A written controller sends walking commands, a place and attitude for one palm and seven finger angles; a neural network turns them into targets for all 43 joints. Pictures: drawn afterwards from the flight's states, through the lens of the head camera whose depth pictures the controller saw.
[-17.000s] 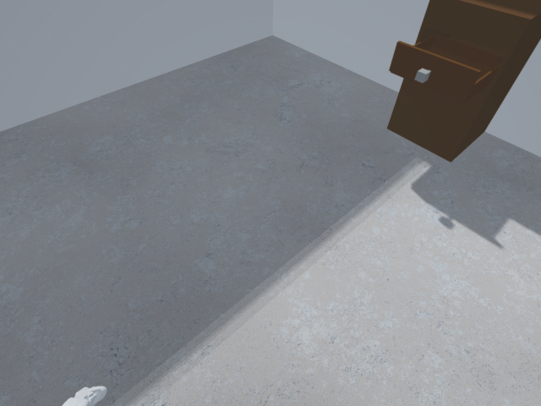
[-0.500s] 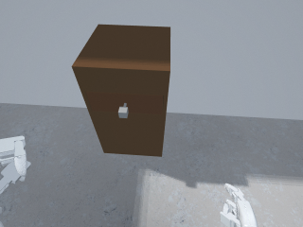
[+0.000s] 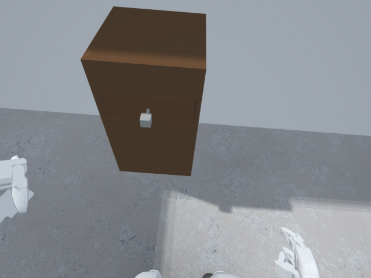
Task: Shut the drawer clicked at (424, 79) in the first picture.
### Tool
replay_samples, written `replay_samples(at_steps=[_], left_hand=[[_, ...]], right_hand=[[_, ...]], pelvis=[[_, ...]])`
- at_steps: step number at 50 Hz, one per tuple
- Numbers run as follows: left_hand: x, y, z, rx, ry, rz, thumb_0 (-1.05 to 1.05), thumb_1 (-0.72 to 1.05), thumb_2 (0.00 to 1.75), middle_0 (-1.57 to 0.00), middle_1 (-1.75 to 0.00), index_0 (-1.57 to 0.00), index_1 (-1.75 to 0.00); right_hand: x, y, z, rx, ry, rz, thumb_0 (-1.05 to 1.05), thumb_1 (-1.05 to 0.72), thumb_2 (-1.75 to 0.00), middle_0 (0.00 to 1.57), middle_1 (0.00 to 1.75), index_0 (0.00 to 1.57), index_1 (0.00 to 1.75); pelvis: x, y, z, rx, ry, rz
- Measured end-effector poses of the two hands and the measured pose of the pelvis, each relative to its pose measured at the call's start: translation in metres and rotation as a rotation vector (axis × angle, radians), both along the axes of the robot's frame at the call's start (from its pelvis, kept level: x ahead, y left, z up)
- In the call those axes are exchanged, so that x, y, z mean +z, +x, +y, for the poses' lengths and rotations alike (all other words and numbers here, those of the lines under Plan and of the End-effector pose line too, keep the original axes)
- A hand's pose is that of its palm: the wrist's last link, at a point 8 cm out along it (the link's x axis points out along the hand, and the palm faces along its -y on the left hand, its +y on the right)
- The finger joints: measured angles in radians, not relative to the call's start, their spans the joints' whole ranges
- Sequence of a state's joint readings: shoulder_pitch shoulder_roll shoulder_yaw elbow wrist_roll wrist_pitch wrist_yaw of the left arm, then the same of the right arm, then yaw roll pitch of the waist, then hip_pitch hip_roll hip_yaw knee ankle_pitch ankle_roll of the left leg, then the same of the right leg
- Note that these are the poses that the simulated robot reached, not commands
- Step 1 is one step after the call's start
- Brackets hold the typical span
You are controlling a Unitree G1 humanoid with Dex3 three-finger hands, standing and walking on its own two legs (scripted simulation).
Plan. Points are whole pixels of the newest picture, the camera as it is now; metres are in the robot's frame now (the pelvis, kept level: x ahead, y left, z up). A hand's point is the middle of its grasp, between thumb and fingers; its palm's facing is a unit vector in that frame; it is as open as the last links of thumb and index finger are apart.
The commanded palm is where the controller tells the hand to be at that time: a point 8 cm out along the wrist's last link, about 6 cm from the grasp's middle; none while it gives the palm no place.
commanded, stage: step back with the hand held close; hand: left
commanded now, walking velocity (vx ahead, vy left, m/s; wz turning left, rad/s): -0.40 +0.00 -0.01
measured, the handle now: (146, 116) +0.72 +0.18 -0.21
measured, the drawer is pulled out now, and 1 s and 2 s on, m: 0.00 0.00 0.00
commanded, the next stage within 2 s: stop stepping back and stand still in 0.52 s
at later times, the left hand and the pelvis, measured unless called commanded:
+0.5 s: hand (22, 250) +0.13 +0.20 +0.19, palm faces +0.21 -0.82 -0.53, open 3.2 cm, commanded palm +0.07 +0.26 +0.19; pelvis -0.07 -0.02 +0.02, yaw -3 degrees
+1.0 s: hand out of the picture +0.01 +0.24 +0.18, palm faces +0.39 -0.85 -0.35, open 3.2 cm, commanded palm -0.05 +0.28 +0.19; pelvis -0.19 +0.01 +0.01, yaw -2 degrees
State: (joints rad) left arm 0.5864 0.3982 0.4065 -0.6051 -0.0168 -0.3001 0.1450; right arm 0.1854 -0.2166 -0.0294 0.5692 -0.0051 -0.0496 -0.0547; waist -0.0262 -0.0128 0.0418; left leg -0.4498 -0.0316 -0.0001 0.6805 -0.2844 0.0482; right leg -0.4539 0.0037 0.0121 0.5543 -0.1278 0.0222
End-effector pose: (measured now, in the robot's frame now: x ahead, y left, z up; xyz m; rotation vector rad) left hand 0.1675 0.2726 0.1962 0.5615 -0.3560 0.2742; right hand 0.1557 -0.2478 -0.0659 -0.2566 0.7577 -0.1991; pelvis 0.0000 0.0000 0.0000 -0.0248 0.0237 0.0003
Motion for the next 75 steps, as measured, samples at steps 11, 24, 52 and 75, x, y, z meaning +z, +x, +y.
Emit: replay_samples(at_steps=[11,24,52,75], left_hand=[[0.009,-0.023,0.016,0.054,0.03,-0.022,0.01,0.88,0.9,-1.4,-1.6,-1.4,-1.6],[0.012,-0.059,-0.032,-0.129,0.047,0.089,0.01,0.88,0.9,-1.4,-1.6,-1.4,-1.6],[-0.004,-0.197,0.012,0.049,-0.122,0.014,0.01,0.88,0.9,-1.41,-1.6,-1.41,-1.6],[-0.049,-0.19,0.018,0.068,-0.091,0.236,0.0,0.89,0.9,-1.4,-1.59,-1.4,-1.6]], right_hand=[[0.005,-0.012,0.016,0.05,-0.007,0.004,0.01,-0.9,-0.9,0.2,0.3,0.21,0.3],[0.014,-0.063,-0.007,-0.021,0.048,-0.023,0.01,-0.9,-0.9,0.2,0.3,0.21,0.3],[0.009,-0.237,0.013,-0.059,0.006,-0.027,0.01,-0.9,-0.9,0.2,0.3,0.21,0.3],[-0.015,-0.227,0.013,0.027,0.065,0.008,0.01,-0.9,-0.9,0.2,0.3,0.2,0.3]], pelvis=[[0.006,-0.009,-0.001,0.006,-0.026,0.06],[0.014,-0.07,-0.019,-0.044,-0.004,0.048],[0.012,-0.195,0.005,-0.04,-0.001,-0.053],[0.006,-0.203,0.006,-0.01,0.022,-0.035]])
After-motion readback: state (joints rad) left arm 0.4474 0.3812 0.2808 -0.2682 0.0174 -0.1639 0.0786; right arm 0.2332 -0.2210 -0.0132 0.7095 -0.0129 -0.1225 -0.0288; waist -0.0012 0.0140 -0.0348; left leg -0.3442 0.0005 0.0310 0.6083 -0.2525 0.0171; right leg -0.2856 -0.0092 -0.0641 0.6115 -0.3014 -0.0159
